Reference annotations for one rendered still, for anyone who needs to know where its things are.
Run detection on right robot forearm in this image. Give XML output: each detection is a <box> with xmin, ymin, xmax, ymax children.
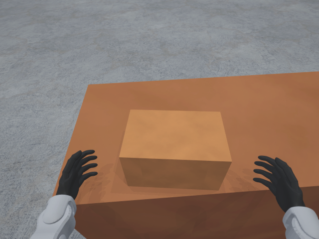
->
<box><xmin>283</xmin><ymin>206</ymin><xmax>319</xmax><ymax>239</ymax></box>

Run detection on right robot hand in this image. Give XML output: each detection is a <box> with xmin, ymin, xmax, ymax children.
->
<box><xmin>253</xmin><ymin>156</ymin><xmax>306</xmax><ymax>212</ymax></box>

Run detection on pedestal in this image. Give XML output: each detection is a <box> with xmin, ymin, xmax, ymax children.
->
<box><xmin>53</xmin><ymin>71</ymin><xmax>319</xmax><ymax>239</ymax></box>

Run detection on left robot forearm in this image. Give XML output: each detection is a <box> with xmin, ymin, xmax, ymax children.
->
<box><xmin>30</xmin><ymin>195</ymin><xmax>77</xmax><ymax>239</ymax></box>

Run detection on carton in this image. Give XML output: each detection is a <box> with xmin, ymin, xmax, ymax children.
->
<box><xmin>119</xmin><ymin>110</ymin><xmax>232</xmax><ymax>191</ymax></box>

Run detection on left robot hand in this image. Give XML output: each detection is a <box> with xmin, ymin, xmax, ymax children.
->
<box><xmin>56</xmin><ymin>150</ymin><xmax>98</xmax><ymax>200</ymax></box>

